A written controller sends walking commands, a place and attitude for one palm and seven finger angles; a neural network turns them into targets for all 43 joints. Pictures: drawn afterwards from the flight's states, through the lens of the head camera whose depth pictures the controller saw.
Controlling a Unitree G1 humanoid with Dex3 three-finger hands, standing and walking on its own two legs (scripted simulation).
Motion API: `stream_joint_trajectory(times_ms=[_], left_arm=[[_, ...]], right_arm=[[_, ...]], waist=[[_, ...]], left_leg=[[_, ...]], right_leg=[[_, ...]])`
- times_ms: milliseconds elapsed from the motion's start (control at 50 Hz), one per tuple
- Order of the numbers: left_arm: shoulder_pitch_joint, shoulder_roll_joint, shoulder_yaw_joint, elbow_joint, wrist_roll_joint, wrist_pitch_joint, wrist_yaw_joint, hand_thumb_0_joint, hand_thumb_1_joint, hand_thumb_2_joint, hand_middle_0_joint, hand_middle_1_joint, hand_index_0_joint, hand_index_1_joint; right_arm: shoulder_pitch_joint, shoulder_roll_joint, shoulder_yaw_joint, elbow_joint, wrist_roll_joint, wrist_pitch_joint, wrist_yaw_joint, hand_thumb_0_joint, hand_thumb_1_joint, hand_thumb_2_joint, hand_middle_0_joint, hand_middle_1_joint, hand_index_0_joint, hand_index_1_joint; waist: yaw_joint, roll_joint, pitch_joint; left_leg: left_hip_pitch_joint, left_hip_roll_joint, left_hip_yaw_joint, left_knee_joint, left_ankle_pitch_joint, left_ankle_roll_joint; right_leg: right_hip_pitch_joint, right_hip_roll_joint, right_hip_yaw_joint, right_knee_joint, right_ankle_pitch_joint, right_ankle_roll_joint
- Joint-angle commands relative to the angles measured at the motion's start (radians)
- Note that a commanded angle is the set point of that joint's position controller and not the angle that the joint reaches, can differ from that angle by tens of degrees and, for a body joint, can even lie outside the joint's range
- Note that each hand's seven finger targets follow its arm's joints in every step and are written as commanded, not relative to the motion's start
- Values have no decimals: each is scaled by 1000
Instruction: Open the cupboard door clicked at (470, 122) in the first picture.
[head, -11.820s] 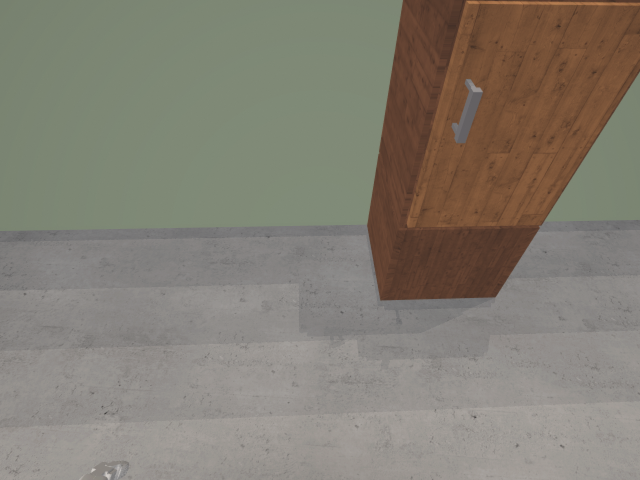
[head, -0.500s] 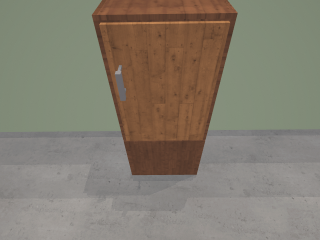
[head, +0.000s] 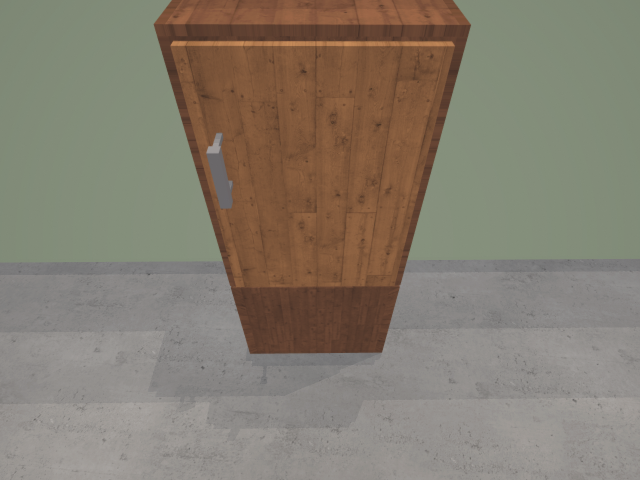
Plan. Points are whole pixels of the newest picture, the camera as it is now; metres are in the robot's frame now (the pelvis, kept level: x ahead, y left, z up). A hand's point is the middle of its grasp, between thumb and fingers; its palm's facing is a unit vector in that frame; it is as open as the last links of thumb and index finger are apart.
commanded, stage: shuffle to correct the standing spot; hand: left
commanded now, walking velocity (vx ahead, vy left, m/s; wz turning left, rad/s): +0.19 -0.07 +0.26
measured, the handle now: (222, 171) +0.58 +0.21 +0.05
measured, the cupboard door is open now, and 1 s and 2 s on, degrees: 0 0 0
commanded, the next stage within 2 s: come to a stop and stand still in 0.04 s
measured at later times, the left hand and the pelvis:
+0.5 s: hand out of the picture +0.09 +0.19 -0.17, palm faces +0.06 -0.98 -0.20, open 7.4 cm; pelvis +0.07 +0.01 +0.01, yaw +1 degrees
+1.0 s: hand out of the picture +0.09 +0.13 -0.17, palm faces +0.07 -0.98 -0.20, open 7.3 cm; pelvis +0.04 -0.05 +0.00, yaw +2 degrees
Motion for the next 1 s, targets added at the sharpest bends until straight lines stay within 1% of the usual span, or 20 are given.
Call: stream_joint_trajectory(times_ms=[0, 40, 80, 120, 180, 200, 220, 240, 320, 460, 540, 600, 620, 640, 660, 680, 740, 860, 920, 980], left_arm=[[135, 131, 39, -4, 1, -35, 7, 0, 900, 900, -200, -300, -200, -300], [230, 163, 53, 24, 0, -44, 16, 0, 900, 900, -200, -300, -200, -300], [270, 149, 56, 34, 11, -51, 25, 0, 900, 900, -200, -300, -200, -300], [205, 143, 54, 17, 15, -51, 31, 0, 900, 900, -200, -300, -200, -300], [66, 119, 48, -17, -5, -35, 31, 0, 900, 900, -200, -300, -200, -300], [76, 86, 38, -19, -14, -29, 31, 0, 900, 900, -200, -300, -200, -300], [113, 40, 27, -25, -27, -25, 35, 0, 900, 900, -200, -300, -200, -300], [138, 48, 26, -21, -29, -18, 42, 0, 900, 900, -200, -300, -200, -300], [78, 39, 24, -4, -10, 13, 39, 0, 900, 900, -200, -300, -200, -300], [6, 43, 42, -88, 1, 46, 28, 0, 900, 900, -200, -300, -200, -300], [-45, 42, 48, -132, -3, 42, 24, 0, 900, 900, -200, -300, -200, -300], [-1, 63, 53, -130, 0, 22, 22, 0, 900, 900, -200, -300, -200, -300], [13, 96, 55, -132, 5, 12, 24, 0, 900, 900, -200, -300, -200, -300], [5, 168, 64, -140, 13, 2, 31, 0, 900, 900, -200, -300, -200, -300], [-1, 207, 63, -152, 8, -1, 29, 0, 900, 900, -200, -300, -200, -300], [-19, 201, 51, -157, 7, 1, 26, 0, 900, 900, -200, -300, -200, -300], [-104, 145, 43, -172, -1, -5, 28, 0, 900, 900, -200, -300, -200, -300], [-41, 156, 51, -149, -1, -6, 31, 0, 900, 900, -200, -300, -200, -300], [-62, 142, 46, -133, -19, -1, 29, 0, 900, 900, -200, -300, -200, -300], [-52, 70, 29, -124, -21, 5, 23, 0, 900, 900, -200, -300, -200, -300]], right_arm=[[-2, -70, -18, -65, 4, -33, -7, 0, -900, -900, 200, 300, 200, 300], [-68, -46, -15, -94, 4, -33, -1, 0, -900, -900, 200, 300, 200, 300], [-144, -39, -20, -122, 7, -40, 4, 0, -900, -900, 200, 300, 200, 300], [-141, -26, -22, -125, 14, -44, 11, 0, -900, -900, 200, 300, 200, 300], [73, 4, -8, -34, 14, -38, 3, 0, -900, -900, 200, 300, 200, 300], [168, -56, -18, 2, 9, -44, -11, 0, -900, -900, 200, 300, 200, 300], [216, -142, -27, 3, 5, -48, -25, 0, -900, -900, 200, 300, 200, 300], [175, -151, -22, -11, 13, -31, -33, 0, -900, -900, 200, 300, 200, 300], [-20, -117, -12, -52, 10, -26, -45, 0, -900, -900, 200, 300, 200, 300], [-21, -154, -61, -87, 0, 3, -46, 0, -900, -900, 200, 300, 200, 300], [-64, -164, -74, -116, -10, 13, -33, 0, -900, -900, 200, 300, 200, 300], [-74, -152, -76, -128, -5, 18, -22, 0, -900, -900, 200, 300, 200, 300], [-60, -123, -72, -128, 1, 19, -16, 0, -900, -900, 200, 300, 200, 300], [-35, -61, -63, -139, 10, 22, -12, 0, -900, -900, 200, 300, 200, 300], [-50, -38, -55, -155, 13, 34, -13, 0, -900, -900, 200, 300, 200, 300], [-63, -30, -57, -149, 12, 44, -12, 0, -900, -900, 200, 300, 200, 300], [-49, -49, -53, -108, 9, 48, -6, 0, -900, -900, 200, 300, 200, 300], [-37, -7, -32, -83, 15, 30, -6, 0, -900, -900, 200, 300, 200, 300], [57, -7, -22, -35, 16, 18, -15, 0, -900, -900, 200, 300, 200, 300], [29, -75, -23, -38, 4, 5, -21, 0, -900, -900, 200, 300, 200, 300]], waist=[[25, -178, 70], [66, -263, 76], [89, -182, 88], [54, -133, 72], [-65, -55, 19], [-85, 62, -33], [-77, 276, -107], [-44, 230, -135], [3, 146, 71], [-12, 111, -31], [-7, 174, -40], [25, 103, -62], [29, 1, -72], [12, -224, -81], [26, -266, -56], [25, -199, -50], [-8, -232, -11], [15, -124, -30], [-21, -68, -49], [15, 106, 9]], left_leg=[[-191, 33, -12, 70, 43, 31], [-382, -2, 19, 283, -175, 11], [-501, 22, -14, 412, -244, 16], [-427, 52, -44, 308, -218, 23], [52, -9, 31, -46, 176, 4], [212, 91, -97, -84, 411, 33], [260, 350, -384, -148, 806, 147], [236, 422, -415, -162, 1022, 232], [-6, 321, -227, -183, 955, 191], [88, 306, -159, -147, 923, 181], [45, 282, -142, -142, 768, 163], [-38, 231, -120, -64, 497, 99], [-68, 166, -87, 2, 317, 50], [-179, 57, -8, 118, 8, -5], [-215, -1, -28, 243, -226, -25], [-192, 4, -76, 343, -258, -22], [-230, 26, -69, 449, -125, -37], [-130, 17, -20, 126, -88, -50], [67, 24, -31, -136, 101, -35], [-4, 184, -181, -202, 237, 38]], right_leg=[[100, -146, 178, -160, 177, -107], [233, -274, 330, -236, 355, -196], [312, -323, 347, -227, 558, -260], [254, -295, 261, -192, 560, -238], [-25, -140, 44, -67, 483, -112], [-118, -76, -1, 104, 381, -55], [-200, 3, -65, 292, -60, 5], [-174, -8, 13, 365, -264, 1], [-131, -66, 9, 317, -167, 13], [-183, -25, -40, 312, -71, 19], [-132, -17, -52, 216, -33, 12], [34, -19, -64, -49, 165, 14], [79, -68, -7, -144, 272, 10], [117, -243, 198, -175, 480, -47], [57, -362, 258, -213, 632, -149], [-6, -357, 224, -229, 547, -195], [-8, -238, 144, -230, 501, -175], [62, -217, 135, -220, 483, -194], [-7, -166, 114, -189, 331, -128], [-14, -57, 38, -184, 165, -34]])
